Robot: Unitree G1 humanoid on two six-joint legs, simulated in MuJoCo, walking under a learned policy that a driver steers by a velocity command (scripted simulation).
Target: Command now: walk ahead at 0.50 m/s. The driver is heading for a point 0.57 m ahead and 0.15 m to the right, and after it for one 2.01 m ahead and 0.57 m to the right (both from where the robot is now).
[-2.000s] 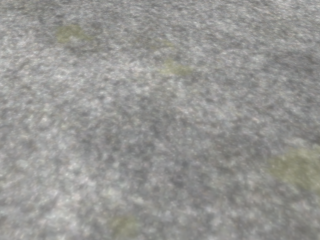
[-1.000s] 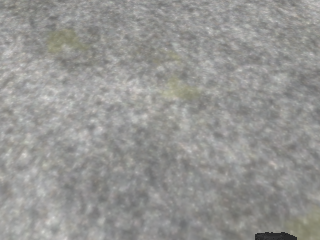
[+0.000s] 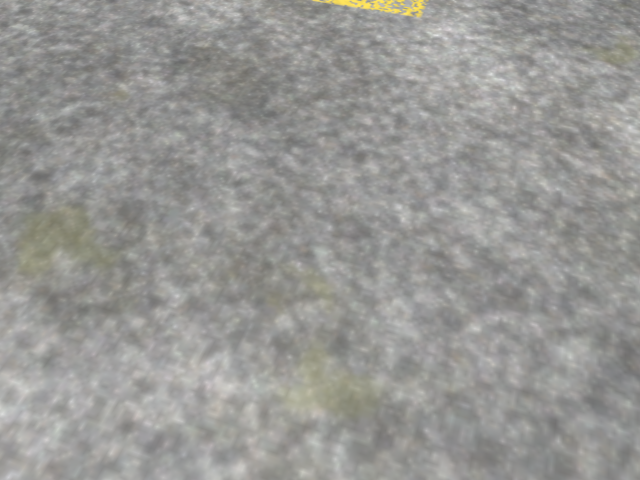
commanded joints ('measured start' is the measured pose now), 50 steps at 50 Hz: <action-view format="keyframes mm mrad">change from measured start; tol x32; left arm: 1 70 128 18 -17 5 -9 10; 30 -470 48 17 -247 18 69 -43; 50 -170 231 78 -220 -7 64 15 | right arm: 1 -119 -36 2 -80 4 -12 -1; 10 423 -256 -80 37 -47 -58 -40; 50 141 -104 -37 -133 -7 34 -52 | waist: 1 7 -102 72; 11 -163 92 -333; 15 -33 20 20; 50 -50 -86 -112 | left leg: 1 -7 -36 43 -94 30 8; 6 89 -85 58 -204 -125 69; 10 999 290 -490 -348 -228 277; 16 445 151 -152 -619 -130 125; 35 763 174 233 -169 835 83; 37 452 115 245 388 323 23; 38 26 -145 159 775 -551 -46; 50 45 -32 -35 289 -219 -96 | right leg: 1 -12 -280 137 -54 414 -97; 8 61 -284 76 346 857 -60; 11 -610 -39 101 1131 -292 -3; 26 -676 -178 23 621 246 28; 35 -393 -12 -108 416 -42 -113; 38 261 -468 719 183 373 -387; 50 -145 -206 277 175 884 -139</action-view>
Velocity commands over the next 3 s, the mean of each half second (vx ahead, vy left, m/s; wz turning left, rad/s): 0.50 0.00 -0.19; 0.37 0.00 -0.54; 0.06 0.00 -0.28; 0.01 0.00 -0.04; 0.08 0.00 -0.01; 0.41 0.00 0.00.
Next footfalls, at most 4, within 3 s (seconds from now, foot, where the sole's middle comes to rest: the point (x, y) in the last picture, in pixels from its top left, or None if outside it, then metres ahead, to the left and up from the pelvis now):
0.18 left None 0.27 0.11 -0.78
0.72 right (397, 468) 0.52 -0.08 -0.78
1.32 left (349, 388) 0.69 0.02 -0.78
1.66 right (418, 470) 0.52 -0.13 -0.78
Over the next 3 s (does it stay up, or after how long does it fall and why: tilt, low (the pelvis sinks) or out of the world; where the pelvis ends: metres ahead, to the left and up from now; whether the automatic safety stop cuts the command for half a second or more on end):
stays up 0.81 -0.14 -0.02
